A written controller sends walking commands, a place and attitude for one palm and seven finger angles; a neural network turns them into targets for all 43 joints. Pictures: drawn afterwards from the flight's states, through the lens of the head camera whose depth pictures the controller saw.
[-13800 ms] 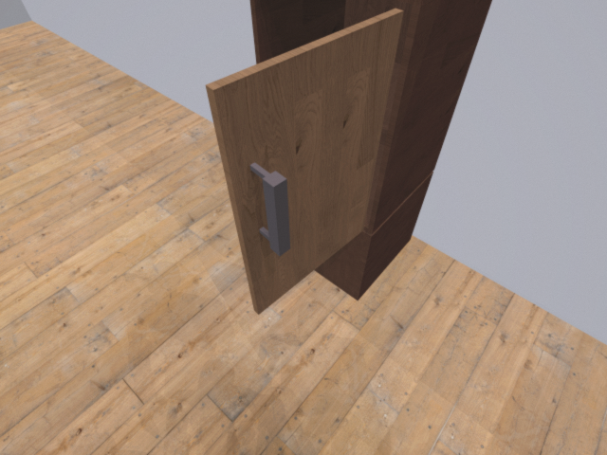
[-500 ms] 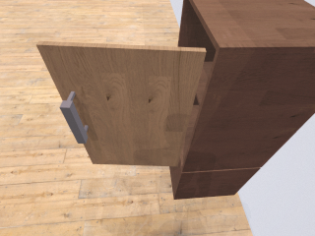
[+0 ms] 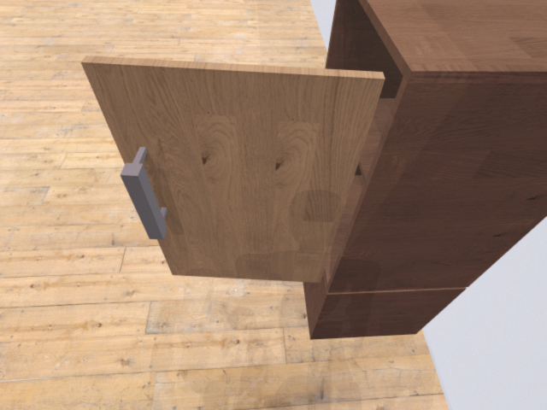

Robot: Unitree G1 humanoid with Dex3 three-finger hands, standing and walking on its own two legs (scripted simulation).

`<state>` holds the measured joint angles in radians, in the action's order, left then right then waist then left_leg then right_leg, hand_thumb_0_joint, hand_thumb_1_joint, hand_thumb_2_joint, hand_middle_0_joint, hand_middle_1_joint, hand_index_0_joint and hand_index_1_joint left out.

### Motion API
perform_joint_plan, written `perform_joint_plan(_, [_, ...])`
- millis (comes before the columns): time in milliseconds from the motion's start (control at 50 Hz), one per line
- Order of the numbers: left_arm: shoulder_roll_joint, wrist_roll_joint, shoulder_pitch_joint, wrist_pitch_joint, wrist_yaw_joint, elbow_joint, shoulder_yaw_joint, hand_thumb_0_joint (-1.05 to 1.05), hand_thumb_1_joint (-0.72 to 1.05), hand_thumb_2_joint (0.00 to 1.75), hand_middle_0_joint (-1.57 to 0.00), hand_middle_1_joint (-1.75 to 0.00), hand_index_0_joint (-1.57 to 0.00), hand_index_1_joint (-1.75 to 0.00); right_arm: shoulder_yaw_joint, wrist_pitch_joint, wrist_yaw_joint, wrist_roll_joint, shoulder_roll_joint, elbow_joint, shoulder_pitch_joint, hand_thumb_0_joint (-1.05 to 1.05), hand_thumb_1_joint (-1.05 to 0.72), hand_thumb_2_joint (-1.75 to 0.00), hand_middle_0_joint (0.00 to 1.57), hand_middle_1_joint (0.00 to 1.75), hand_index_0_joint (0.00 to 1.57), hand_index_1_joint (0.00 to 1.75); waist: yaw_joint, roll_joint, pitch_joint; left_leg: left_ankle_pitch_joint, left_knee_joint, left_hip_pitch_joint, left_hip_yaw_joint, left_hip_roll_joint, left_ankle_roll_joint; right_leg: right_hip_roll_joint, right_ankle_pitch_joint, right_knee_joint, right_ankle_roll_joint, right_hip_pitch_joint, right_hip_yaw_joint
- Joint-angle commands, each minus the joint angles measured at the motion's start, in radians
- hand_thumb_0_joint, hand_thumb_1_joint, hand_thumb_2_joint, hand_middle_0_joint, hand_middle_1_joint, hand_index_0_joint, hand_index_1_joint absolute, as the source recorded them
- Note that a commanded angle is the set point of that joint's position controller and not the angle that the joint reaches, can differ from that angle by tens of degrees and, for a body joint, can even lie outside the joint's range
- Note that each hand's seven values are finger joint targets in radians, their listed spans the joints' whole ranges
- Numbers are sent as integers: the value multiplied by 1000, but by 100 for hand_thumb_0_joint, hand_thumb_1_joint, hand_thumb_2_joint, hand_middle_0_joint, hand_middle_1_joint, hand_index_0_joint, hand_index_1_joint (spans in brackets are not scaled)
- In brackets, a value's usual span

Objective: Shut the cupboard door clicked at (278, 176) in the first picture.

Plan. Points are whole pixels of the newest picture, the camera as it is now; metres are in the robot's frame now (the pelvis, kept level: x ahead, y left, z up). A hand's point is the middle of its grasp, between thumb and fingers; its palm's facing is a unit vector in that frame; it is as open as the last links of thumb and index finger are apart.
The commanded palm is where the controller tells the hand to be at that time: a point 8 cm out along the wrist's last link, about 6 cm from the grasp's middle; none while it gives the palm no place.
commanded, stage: come to a stop and stand still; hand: left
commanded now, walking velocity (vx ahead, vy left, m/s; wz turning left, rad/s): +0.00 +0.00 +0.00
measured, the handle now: (150, 195) +0.44 +0.26 +0.02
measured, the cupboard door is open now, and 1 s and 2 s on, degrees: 84 84 84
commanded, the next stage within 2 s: look again from close up in 1.38 s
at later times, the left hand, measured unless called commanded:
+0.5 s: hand out of the picture +0.00 +0.19 -0.17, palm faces -0.01 -0.98 -0.22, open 7.4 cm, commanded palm none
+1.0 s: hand out of the picture -0.02 +0.16 -0.17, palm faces -0.03 -0.98 -0.19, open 7.4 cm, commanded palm none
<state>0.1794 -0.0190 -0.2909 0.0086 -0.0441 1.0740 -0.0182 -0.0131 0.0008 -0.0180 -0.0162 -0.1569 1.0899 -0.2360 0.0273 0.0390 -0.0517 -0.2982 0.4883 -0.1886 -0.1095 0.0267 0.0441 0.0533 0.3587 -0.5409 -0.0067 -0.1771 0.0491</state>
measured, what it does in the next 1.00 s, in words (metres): stands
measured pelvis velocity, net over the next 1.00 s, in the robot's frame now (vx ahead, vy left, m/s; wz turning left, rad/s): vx -0.01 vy -0.01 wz -0.03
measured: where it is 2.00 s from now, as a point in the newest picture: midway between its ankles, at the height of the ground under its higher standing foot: outside the picture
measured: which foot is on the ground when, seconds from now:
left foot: down 0.00-1.00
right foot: down 0.00-1.00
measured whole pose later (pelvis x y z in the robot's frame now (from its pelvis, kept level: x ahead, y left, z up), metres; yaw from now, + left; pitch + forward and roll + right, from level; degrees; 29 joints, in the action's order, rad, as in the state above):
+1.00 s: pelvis -0.01 -0.01 +0.01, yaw -2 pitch -1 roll +1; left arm 0.14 -0.01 -0.30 -0.02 -0.03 1.11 0.03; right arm 0.02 -0.02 -0.01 -0.01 -0.15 1.14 -0.28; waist 0.00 0.00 -0.05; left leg -0.25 0.42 -0.16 -0.13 0.00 0.03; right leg 0.02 0.29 -0.47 0.01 -0.16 0.03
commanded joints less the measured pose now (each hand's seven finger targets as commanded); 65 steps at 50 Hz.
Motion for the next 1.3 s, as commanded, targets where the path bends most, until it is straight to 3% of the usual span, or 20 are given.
perform_joint_plan(0, [51, -1, -34, -5, -3, -32, -4, 0, 90, 90, -20, -30, -20, -30, -11, -28, -19, 0, -127, -15, -80, 0, -90, -90, 20, 30, 20, 30, -4, -127, 8, 466, -155, 62, 221, -222, 68, 26, -51, 26, 16, -64, -17])
perform_joint_plan(40, [62, 1, -46, -9, 0, -13, -3, 0, 90, 90, -20, -30, -20, -30, -9, -33, -23, 2, -126, -17, -61, 0, -90, -90, 20, 30, 20, 30, 1, -93, 23, 480, -138, 68, 193, -194, 55, 41, -135, 77, 18, -27, -35])
perform_joint_plan(120, [81, 4, -41, -21, 2, 3, -3, 0, 90, 90, -20, -30, -20, -30, -7, -36, -21, 3, -114, -4, -61, 0, -90, -90, 20, 30, 20, 30, -12, -29, 37, 441, -113, 90, 140, -147, 12, 71, -309, 124, 33, 7, -69])
perform_joint_plan(280, [89, 2, -26, -22, 6, 12, -1, 0, 90, 90, -20, -30, -20, -30, 0, -40, -19, 4, -108, 21, -59, 0, -90, -90, 20, 30, 20, 30, -11, -29, -5, 330, -169, 66, 142, -144, 6, 68, -254, 170, 29, 16, -67])
perform_joint_plan(300, [75, -9, -91, -45, -36, 33, 16, 0, 90, 90, -20, -30, -20, -30, 2, -44, -10, 16, -145, -53, -13, 0, -90, -90, 20, 30, 20, 30, -10, -93, -1, 658, 38, 46, 129, -165, -26, 92, -497, 135, 18, -40, -107])
perform_joint_plan(320, [112, 3, -65, -49, -31, -13, 7, 0, 90, 90, -20, -30, -20, -30, 2, -39, -5, 2, -120, -65, -72, 0, -90, -90, 20, 30, 20, 30, -32, -123, 69, 420, 11, 28, 140, -142, -28, 99, -341, 101, 56, 15, -97])
perform_joint_plan(340, [97, 5, -37, -45, -22, -25, 14, 0, 90, 90, -20, -30, -20, -30, 3, -36, -4, 0, -117, -72, -81, 0, -90, -90, 20, 30, 20, 30, -37, -118, 65, 331, -23, 11, 148, -153, -18, 74, -205, 90, 64, -18, -85])
perform_joint_plan(360, [84, 6, -41, -42, -16, -32, 18, 0, 90, 90, -20, -30, -20, -30, 5, -37, -4, 0, -118, -81, -90, 0, -90, -90, 20, 30, 20, 30, -38, -139, 85, 343, -32, 17, 158, -157, -5, 55, -173, 81, 63, -17, -72])
perform_joint_plan(380, [87, 5, -43, -45, -10, -34, 17, 0, 90, 90, -20, -30, -20, -30, 10, -42, -5, -3, -112, -84, -88, 0, -90, -90, 20, 30, 20, 30, -30, -198, 93, 410, -36, 24, 154, -150, 1, 47, -224, 67, 68, -3, -71])
perform_joint_plan(460, [77, 10, -28, -35, -2, -37, 26, 0, 90, 90, -20, -30, -20, -30, 10, -32, -6, 4, -116, -98, -81, 0, -90, -90, 20, 30, 20, 30, -35, -16, 1, 206, -77, -12, 146, -138, 8, 45, -165, 104, 57, -46, -85])
perform_joint_plan(500, [79, 7, -24, -32, 2, -38, 26, 0, 90, 90, -20, -30, -20, -30, 14, -30, -3, 2, -115, -92, -81, 0, -90, -90, 20, 30, 20, 30, -32, -19, -50, 143, -111, -45, 148, -131, 8, 42, -134, 114, 55, -61, -92])
perform_joint_plan(620, [87, 8, -42, -26, 6, -31, 27, 0, 90, 90, -20, -30, -20, -30, 17, -28, 1, 2, -119, -67, -83, 0, -90, -90, 20, 30, 20, 30, -27, -19, -64, 24, -167, -46, 141, -127, 7, 41, -72, 137, 52, -74, -103])
perform_joint_plan(740, [85, 11, -57, -34, 5, -12, 27, 0, 90, 90, -20, -30, -20, -30, 20, -37, -2, 4, -110, -29, -93, 0, -90, -90, 20, 30, 20, 30, -25, -22, -1, 151, -145, 21, 117, -131, 5, 51, -184, 142, 48, -45, -113])
perform_joint_plan(880, [79, 10, -65, -36, 3, 9, 29, 0, 90, 90, -20, -30, -20, -30, 22, -34, -6, 8, -88, 11, -96, 0, -90, -90, 20, 30, 20, 30, -24, -19, -26, 167, -148, 23, 105, -133, 0, 53, -222, 162, 48, -40, -115])
perform_joint_plan(1060, [72, 10, -72, -40, 0, 24, 27, 0, 90, 90, -20, -30, -20, -30, 18, -35, -11, 7, -82, 30, -94, 0, -90, -90, 20, 30, 20, 30, -26, -31, 8, 220, -131, 54, 94, -137, -10, 59, -313, 161, 49, -16, -117])
perform_joint_plan(1280, [72, 8, -76, -40, 0, 26, 25, 0, 90, 90, -20, -30, -20, -30, 16, -33, -15, 8, -76, 36, -79, 0, -90, -90, 20, 30, 20, 30, -21, -26, -5, 243, -131, 64, 88, -144, -12, 59, -360, 174, 49, -4, -111])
